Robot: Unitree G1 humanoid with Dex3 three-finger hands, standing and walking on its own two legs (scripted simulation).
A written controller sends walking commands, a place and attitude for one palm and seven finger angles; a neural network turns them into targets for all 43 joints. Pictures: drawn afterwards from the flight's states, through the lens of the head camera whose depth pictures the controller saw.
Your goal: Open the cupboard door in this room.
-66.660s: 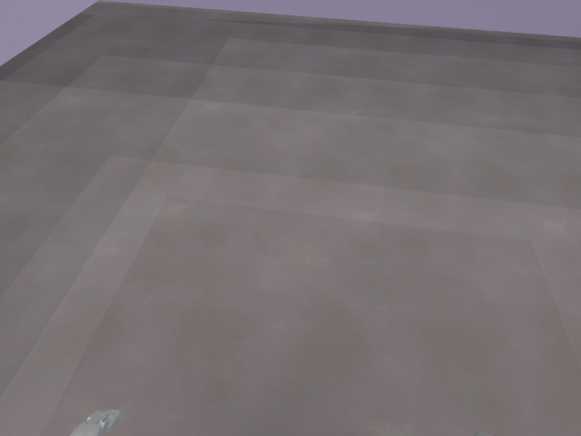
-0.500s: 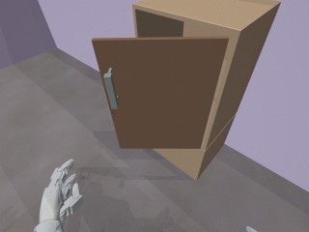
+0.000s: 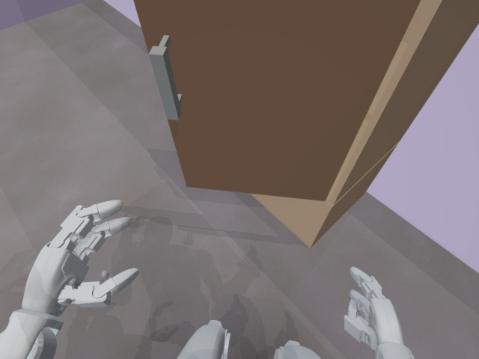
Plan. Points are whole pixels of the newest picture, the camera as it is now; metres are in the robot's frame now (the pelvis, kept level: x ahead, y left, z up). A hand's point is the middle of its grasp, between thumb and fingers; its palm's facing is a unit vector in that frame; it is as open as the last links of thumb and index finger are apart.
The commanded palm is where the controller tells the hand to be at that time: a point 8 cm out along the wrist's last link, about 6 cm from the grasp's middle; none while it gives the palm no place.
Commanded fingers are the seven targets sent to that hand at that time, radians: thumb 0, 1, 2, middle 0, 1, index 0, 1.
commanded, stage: raise the hand with hooked fingers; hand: left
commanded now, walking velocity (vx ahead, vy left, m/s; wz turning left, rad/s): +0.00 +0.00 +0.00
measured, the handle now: (170, 79) +0.57 +0.20 +0.12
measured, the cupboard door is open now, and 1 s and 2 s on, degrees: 40 40 40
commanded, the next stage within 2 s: move the hooked fingers beside the handle in 1.38 s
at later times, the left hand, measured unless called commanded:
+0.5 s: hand (68, 222) +0.27 +0.27 +0.11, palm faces +0.00 -1.00 -0.07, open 13.3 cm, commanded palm +0.25 +0.32 +0.11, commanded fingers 0.00 -0.50 0.30 -0.30 -1.20 -0.30 -1.20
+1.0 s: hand (34, 181) +0.31 +0.31 +0.15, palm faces +0.00 -1.00 -0.04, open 14.0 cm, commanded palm +0.27 +0.35 +0.15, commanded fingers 0.00 -0.50 0.30 -0.30 -1.20 -0.30 -1.20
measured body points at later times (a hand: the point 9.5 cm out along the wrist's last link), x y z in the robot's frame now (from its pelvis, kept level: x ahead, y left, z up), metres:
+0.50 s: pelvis +0.02 +0.03 +0.03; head +0.07 +0.04 +0.48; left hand +0.26 +0.32 +0.12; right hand +0.19 -0.23 -0.03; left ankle +0.04 +0.10 -0.66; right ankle +0.00 -0.08 -0.66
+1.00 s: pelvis +0.01 +0.04 +0.05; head +0.04 +0.04 +0.50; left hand +0.30 +0.37 +0.15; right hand +0.15 -0.21 -0.03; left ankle +0.04 +0.10 -0.66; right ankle +0.00 -0.08 -0.66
